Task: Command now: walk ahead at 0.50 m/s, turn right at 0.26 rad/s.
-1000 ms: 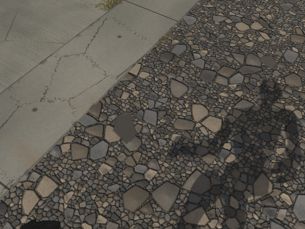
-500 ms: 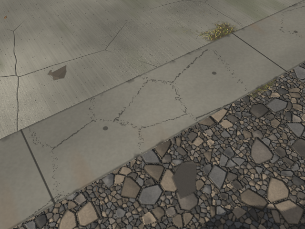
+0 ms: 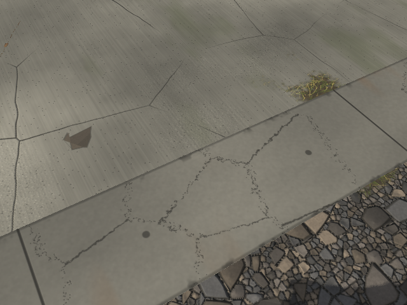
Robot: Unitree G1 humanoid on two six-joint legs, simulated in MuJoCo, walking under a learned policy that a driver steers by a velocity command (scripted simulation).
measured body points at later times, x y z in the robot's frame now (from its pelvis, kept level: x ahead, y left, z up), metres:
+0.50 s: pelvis +0.23 -0.06 -0.01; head +0.29 -0.08 +0.43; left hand +0.45 +0.18 -0.11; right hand +0.33 -0.36 -0.11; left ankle +0.30 +0.11 -0.67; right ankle +0.29 -0.14 -0.75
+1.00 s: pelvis +0.31 -0.02 +0.00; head +0.36 -0.03 +0.44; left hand +0.60 +0.13 -0.11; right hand +0.28 -0.33 -0.10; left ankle +0.40 +0.07 -0.75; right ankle +0.23 -0.13 -0.68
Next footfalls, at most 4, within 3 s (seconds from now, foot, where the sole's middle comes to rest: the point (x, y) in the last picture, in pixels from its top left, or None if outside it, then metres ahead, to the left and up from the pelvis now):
0.28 right None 0.32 -0.15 -0.78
0.74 left None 0.44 0.05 -0.78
1.14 right None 0.26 -0.15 -0.78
1.60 left None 0.43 -0.01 -0.78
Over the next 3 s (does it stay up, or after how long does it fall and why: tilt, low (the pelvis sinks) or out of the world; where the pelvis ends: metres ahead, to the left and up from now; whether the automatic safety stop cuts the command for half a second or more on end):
stays up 0.21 -0.19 0.00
